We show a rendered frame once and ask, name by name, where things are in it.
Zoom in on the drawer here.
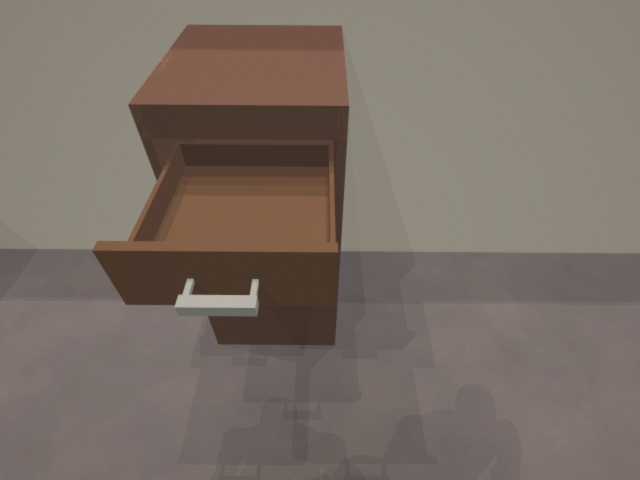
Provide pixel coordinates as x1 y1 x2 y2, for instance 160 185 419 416
92 142 338 306

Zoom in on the cabinet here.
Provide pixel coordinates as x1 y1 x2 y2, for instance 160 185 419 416
128 25 349 345

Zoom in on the handle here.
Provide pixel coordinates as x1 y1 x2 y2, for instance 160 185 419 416
174 279 259 317

